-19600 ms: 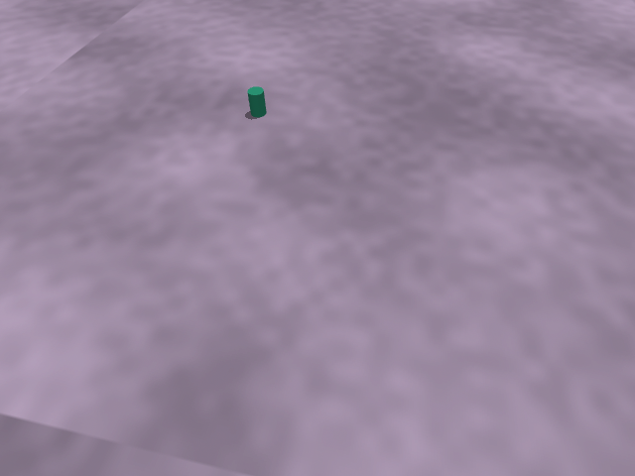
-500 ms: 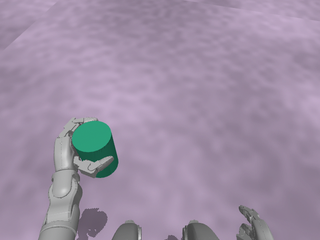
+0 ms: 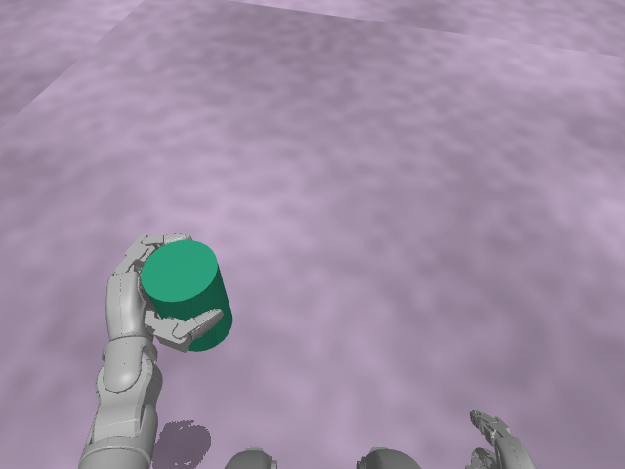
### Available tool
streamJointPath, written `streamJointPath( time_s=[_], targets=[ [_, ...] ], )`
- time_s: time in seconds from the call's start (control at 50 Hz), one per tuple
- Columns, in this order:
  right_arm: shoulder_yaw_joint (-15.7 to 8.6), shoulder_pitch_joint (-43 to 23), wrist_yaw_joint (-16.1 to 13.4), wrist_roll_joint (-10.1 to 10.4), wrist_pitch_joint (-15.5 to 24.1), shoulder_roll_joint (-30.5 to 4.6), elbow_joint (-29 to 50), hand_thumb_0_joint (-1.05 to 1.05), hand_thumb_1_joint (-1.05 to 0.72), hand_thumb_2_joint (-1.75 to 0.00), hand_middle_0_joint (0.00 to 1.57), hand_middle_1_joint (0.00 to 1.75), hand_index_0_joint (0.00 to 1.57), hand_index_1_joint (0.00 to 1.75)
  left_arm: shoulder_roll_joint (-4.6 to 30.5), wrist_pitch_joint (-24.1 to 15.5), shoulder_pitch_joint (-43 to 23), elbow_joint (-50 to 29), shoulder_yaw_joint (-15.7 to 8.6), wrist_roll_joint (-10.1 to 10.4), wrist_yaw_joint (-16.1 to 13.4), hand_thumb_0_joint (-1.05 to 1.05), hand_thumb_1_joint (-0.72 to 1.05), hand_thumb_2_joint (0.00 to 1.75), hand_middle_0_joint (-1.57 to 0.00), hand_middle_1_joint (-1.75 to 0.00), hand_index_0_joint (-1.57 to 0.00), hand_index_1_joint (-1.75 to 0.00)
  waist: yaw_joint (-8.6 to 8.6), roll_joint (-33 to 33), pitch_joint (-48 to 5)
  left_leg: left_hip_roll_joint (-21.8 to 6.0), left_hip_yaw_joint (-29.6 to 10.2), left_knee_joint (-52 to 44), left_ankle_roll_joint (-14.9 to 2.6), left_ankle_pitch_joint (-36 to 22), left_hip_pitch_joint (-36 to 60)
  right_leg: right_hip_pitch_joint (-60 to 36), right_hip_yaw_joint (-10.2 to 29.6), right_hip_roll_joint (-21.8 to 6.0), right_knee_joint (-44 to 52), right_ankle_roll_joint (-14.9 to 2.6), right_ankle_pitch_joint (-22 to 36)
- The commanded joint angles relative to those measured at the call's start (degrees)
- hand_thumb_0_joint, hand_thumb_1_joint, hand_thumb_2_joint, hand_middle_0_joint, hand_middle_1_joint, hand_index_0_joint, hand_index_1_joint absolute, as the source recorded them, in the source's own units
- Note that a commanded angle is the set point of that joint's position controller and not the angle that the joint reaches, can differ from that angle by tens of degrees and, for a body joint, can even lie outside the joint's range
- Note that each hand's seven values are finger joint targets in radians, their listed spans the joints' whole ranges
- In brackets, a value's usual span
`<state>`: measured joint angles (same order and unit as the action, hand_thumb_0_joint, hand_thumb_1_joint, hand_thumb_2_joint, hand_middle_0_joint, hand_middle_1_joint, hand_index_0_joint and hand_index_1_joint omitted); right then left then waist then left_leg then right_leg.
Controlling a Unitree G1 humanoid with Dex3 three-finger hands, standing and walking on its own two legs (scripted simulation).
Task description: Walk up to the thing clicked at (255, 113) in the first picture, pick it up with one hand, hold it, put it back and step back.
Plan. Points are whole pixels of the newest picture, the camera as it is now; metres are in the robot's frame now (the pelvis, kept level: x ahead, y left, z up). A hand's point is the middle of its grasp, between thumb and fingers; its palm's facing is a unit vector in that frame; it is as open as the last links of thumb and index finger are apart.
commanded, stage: hold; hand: left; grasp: from the side
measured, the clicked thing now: (192, 298) +0.33 +0.17 +0.00
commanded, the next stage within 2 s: none
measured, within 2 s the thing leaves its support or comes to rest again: neither
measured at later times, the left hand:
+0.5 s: hand (173, 290) +0.32 +0.18 +0.04, palm faces +0.18 -0.98 -0.02, open 11.7 cm
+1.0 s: hand (172, 291) +0.32 +0.18 +0.05, palm faces +0.18 -0.98 -0.02, open 11.7 cm
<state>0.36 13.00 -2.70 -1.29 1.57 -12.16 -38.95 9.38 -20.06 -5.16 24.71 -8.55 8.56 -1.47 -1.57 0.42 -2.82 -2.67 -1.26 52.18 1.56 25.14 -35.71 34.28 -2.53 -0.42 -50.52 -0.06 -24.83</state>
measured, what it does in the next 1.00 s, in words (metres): stands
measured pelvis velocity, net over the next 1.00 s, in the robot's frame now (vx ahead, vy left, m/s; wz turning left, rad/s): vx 0.00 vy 0.00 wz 0.00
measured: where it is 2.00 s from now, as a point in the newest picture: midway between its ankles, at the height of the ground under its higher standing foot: outside the picture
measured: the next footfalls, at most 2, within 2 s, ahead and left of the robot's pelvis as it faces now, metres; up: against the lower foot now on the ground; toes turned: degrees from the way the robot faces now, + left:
none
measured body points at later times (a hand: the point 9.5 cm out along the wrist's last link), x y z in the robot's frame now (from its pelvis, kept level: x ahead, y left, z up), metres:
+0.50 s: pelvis -0.01 +0.01 +0.01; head +0.04 +0.01 +0.46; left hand +0.30 +0.23 +0.05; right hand +0.12 -0.23 -0.10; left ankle +0.01 +0.13 -0.69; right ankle +0.00 -0.12 -0.69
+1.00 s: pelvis +0.00 +0.00 +0.01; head +0.04 +0.01 +0.46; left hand +0.30 +0.23 +0.05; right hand +0.12 -0.24 -0.10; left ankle +0.01 +0.13 -0.69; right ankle +0.00 -0.12 -0.69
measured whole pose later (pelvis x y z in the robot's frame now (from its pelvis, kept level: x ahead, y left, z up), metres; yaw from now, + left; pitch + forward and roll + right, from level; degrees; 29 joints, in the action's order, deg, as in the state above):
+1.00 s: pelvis +0.00 +0.00 +0.01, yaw +0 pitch +6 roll -1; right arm 0.2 13.4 -2.4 -0.8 2.6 -11.8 -39.7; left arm 9.5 -18.9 -4.1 22.8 -7.8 8.4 -1.7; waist -1.2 0.5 -1.4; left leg -2.4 -0.9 48.2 1.2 23.3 -30.7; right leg 29.2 -2.2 -0.6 -46.3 0.4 -22.7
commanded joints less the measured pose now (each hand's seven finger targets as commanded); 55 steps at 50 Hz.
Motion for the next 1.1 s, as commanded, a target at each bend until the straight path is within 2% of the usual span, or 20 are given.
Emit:
streamJointPath(
  time_s=[0.0, 0.02, 0.12, 0.16, 0.26, 0.3, 0.34, 0.38, 0.4, 0.48, 0.64, 0.66, 0.7, 0.74, 0.8, 0.9, 0.94, 0.96, 1.0, 1.08],
  targets=[
    [-2.6, -1.6, -0.6, 0.3, 2.4, -7.5, 6.7, 0.0, -0.92, -0.9, 0.2, 0.3, 0.2, 0.3, 8.2, -7.2, -20.6, -19.7, -3.1, 1.2, -0.2, 0.0, 0.02, 1.12, -1.16, -1.3, -1.17, -1.3, -0.22, 2.6, -18.2, 2.4, 0.9, -7.2, -1.59, -15.5, 10.3, -9.4, 0.8, 0.9, 7.6, -0.17, 18.8],
    [-2.8, -1.3, -0.6, 0.4, 2.4, -7.6, 6.6, 0.0, -0.92, -0.9, 0.2, 0.3, 0.2, 0.3, 9.1, -7.3, -21.6, -20.8, -4.3, 1.4, -0.3, 0.0, 0.03, 1.13, -1.16, -1.3, -1.18, -1.3, 0.0, 2.9, -18.6, 2.4, 1.0, -7.4, -1.6, -15.4, 10.6, -9.5, 0.9, 0.9, 7.8, -0.17, 18.9],
    [-2.7, -0.8, -0.5, 0.4, 2.2, -7.4, 6.8, 0.0, -0.92, -0.91, 0.2, 0.3, 0.2, 0.3, 9.3, -6.9, -20.6, -22.0, -4.0, 1.2, -0.2, 0.0, 0.02, 1.13, -1.15, -1.3, -1.17, -1.3, 0.4, 3.1, -20.7, 2.6, 1.2, -7.4, -1.66, -18.2, 11.3, -12.0, 1.0, 0.7, 7.9, -0.05, 22.0],
    [-2.6, -1.1, -0.4, 0.4, 2.3, -7.4, 7.0, 0.0, -0.92, -0.91, 0.2, 0.3, 0.2, 0.3, 7.2, -6.6, -20.7, -21.7, -2.3, 1.5, -0.2, 0.0, 0.02, 1.13, -1.16, -1.31, -1.18, -1.31, -0.25, 3.1, -19.4, 2.4, 1.0, -7.8, -1.57, -18.2, 12.0, -11.3, 0.8, 1.0, 8.1, -0.17, 21.5],
    [-2.5, -1.3, -0.8, 0.4, 2.5, -7.1, 6.5, 0.0, -0.92, -0.91, 0.2, 0.3, 0.2, 0.3, 8.7, -6.4, -21.6, -22.7, -3.6, 1.0, -0.9, 0.0, 0.04, 1.12, -1.16, -1.29, -1.17, -1.3, -0.06, 2.6, -18.5, 2.5, 1.2, -8.9, -1.7, -15.3, 12.5, -11.4, 1.0, 0.7, 9.7, -0.01, 19.0],
    [-2.3, -1.7, -0.7, 0.4, 2.7, -7.1, 6.9, 0.0, -0.92, -0.91, 0.2, 0.3, 0.2, 0.3, 5.3, -5.9, -20.2, -19.9, -0.8, 1.3, -0.5, 0.0, 0.01, 1.12, -1.15, -1.29, -1.16, -1.3, -0.96, 1.2, -17.2, 2.3, 0.8, -9.4, -1.68, -15.4, 12.6, -11.2, 0.5, 1.0, 9.5, -0.09, 18.6],
    [-2.8, -1.5, -0.7, 0.4, 2.8, -7.6, 6.5, 0.0, -0.92, -0.9, 0.2, 0.3, 0.2, 0.3, 8.1, -5.9, -22.0, -21.3, -2.9, 0.8, -0.9, 0.0, 0.03, 1.12, -1.14, -1.29, -1.16, -1.29, -0.37, 4.2, -18.0, 2.2, 0.7, -9.8, -1.37, -15.5, 13.5, -10.6, 0.4, 1.1, 9.3, -0.44, 18.0],
    [-2.6, -1.9, -0.6, 0.5, 2.8, -7.6, 6.8, 0.0, -0.92, -0.9, 0.2, 0.3, 0.2, 0.3, 6.7, -5.8, -22.4, -19.9, -1.2, 0.8, -0.8, 0.0, 0.03, 1.13, -1.13, -1.29, -1.15, -1.29, -0.6, 3.2, -16.4, 2.1, 0.4, -10.5, -1.29, -14.4, 13.3, -10.0, 0.0, 1.2, 9.5, -0.52, 16.6],
    [-2.8, -1.9, -0.6, 0.5, 2.9, -7.8, 6.4, 0.0, -0.92, -0.9, 0.2, 0.3, 0.2, 0.3, 9.2, -6.1, -24.0, -21.4, -3.9, 0.9, -1.1, 0.0, 0.04, 1.12, -1.15, -1.3, -1.16, -1.3, 0.08, 4.0, -16.0, 2.0, 0.5, -10.8, -1.23, -13.8, 13.4, -10.0, 0.1, 1.1, 9.7, -0.54, 16.0],
    [-2.6, -1.7, -0.3, 0.5, 3.1, -7.4, 6.4, 0.0, -0.92, -0.9, 0.2, 0.3, 0.2, 0.3, 7.0, -6.0, -21.3, -19.2, -2.3, 1.2, -0.4, 0.0, 0.04, 1.12, -1.16, -1.31, -1.18, -1.3, 0.26, 2.4, -16.5, 2.0, 0.4, -10.8, -1.31, -14.0, 13.1, -11.0, -0.1, 1.2, 9.8, -0.44, 16.1],
    [-3.0, -1.1, 0.2, 0.7, 3.6, -7.8, 6.3, 0.0, -0.92, -0.9, 0.2, 0.3, 0.2, 0.3, 7.1, -6.6, -21.6, -20.0, -1.5, 1.3, 0.1, 0.0, 0.03, 1.15, -1.15, -1.32, -1.17, -1.32, -0.09, 3.9, -18.3, 1.9, 0.3, -10.3, -0.99, -16.8, 14.8, -10.6, -0.1, 1.2, 9.4, -0.62, 18.3],
    [-3.0, -0.9, 0.1, 0.7, 3.6, -7.8, 6.3, 0.0, -0.92, -0.91, 0.2, 0.3, 0.2, 0.3, 8.7, -6.8, -23.4, -22.1, -2.8, 1.4, -0.1, 0.0, 0.05, 1.14, -1.15, -1.3, -1.16, -1.3, 0.21, 4.1, -18.8, 2.0, 0.3, -10.3, -1.01, -16.7, 14.8, -11.1, -0.1, 1.1, 9.4, -0.61, 18.3],
    [-2.8, -1.2, 0.0, 0.7, 3.5, -7.6, 6.4, 0.0, -0.92, -0.91, 0.2, 0.3, 0.2, 0.3, 7.0, -6.6, -21.4, -20.9, -1.4, 1.4, 0.0, 0.0, 0.03, 1.14, -1.16, -1.31, -1.17, -1.31, -0.35, 2.0, -17.3, 2.2, 0.6, -10.3, -1.35, -15.8, 14.3, -11.2, 0.2, 1.0, 10.2, -0.23, 18.2],
    [-2.9, -1.2, -0.1, 0.7, 3.8, -7.5, 5.9, 0.0, -0.92, -0.91, 0.2, 0.3, 0.2, 0.3, 9.1, -7.1, -23.8, -24.8, -3.4, 1.5, -0.4, 0.0, 0.03, 1.14, -1.15, -1.31, -1.17, -1.31, 0.26, 3.9, -17.9, 2.3, 0.7, -10.6, -1.21, -14.5, 14.3, -11.5, 0.4, 0.9, 10.2, -0.32, 16.9],
    [-2.6, -1.5, 0.0, 0.7, 3.9, -7.4, 6.2, 0.0, -0.92, -0.91, 0.2, 0.3, 0.2, 0.3, 7.1, -6.8, -20.9, -22.0, -2.5, 1.7, -0.4, 0.0, 0.03, 1.15, -1.14, -1.31, -1.16, -1.31, 0.11, 2.9, -17.1, 2.1, 0.3, -10.8, -1.17, -14.8, 13.9, -11.3, 0.0, 1.2, 10.0, -0.44, 16.8],
    [-2.8, -1.1, -0.4, 0.9, 3.6, -7.5, 6.1, 0.0, -0.92, -0.91, 0.2, 0.3, 0.2, 0.3, 9.1, -6.6, -20.3, -23.8, -3.6, 1.4, -0.4, 0.0, 0.02, 1.14, -1.13, -1.29, -1.15, -1.3, 0.44, 3.3, -17.6, 2.3, 0.9, -10.3, -1.34, -16.9, 14.5, -12.6, 0.5, 0.8, 10.4, -0.14, 19.6],
    [-2.6, -0.9, -0.3, 0.7, 3.5, -7.2, 5.7, 0.0, -0.92, -0.91, 0.2, 0.3, 0.2, 0.3, 6.4, -6.3, -20.1, -22.3, -1.2, 1.3, -0.1, 0.0, 0.06, 1.14, -1.13, -1.3, -1.15, -1.3, -0.42, 1.9, -15.5, 2.3, 0.9, -10.4, -1.45, -16.0, 13.8, -11.6, 0.5, 0.8, 10.7, 0.0, 19.1],
    [-2.8, -1.4, -0.3, 0.7, 3.6, -7.2, 5.5, 0.0, -0.91, -0.91, 0.2, 0.3, 0.2, 0.3, 7.7, -6.5, -20.1, -21.8, -2.8, 1.3, -0.3, 0.0, 0.06, 1.16, -1.14, -1.3, -1.15, -1.3, 0.28, 2.4, -15.4, 2.3, 1.0, -10.6, -1.38, -15.0, 13.5, -11.4, 0.5, 0.7, 10.8, -0.09, 18.0],
    [-2.9, -1.0, -0.2, 0.7, 3.8, -7.4, 5.3, 0.0, -0.92, -0.91, 0.2, 0.3, 0.2, 0.3, 6.4, -6.3, -20.7, -19.3, -1.8, 1.5, -0.1, 0.0, 0.06, 1.15, -1.14, -1.3, -1.16, -1.3, -0.59, 1.0, -15.5, 2.1, 0.7, -10.6, -1.56, -14.6, 13.6, -10.9, 0.3, 0.8, 10.7, -0.04, 17.7],
    [-3.1, -1.0, 0.0, 0.6, 3.8, -7.6, 5.7, 0.0, -0.91, -0.9, 0.2, 0.3, 0.2, 0.3, 7.2, -6.8, -21.0, -21.6, -1.5, 1.2, 0.1, 0.0, 0.07, 1.14, -1.13, -1.29, -1.15, -1.29, -0.12, 3.1, -17.3, 2.2, 0.5, -10.3, -1.2, -16.8, 14.9, -11.2, 0.1, 1.0, 9.9, -0.24, 18.9]
  ],
)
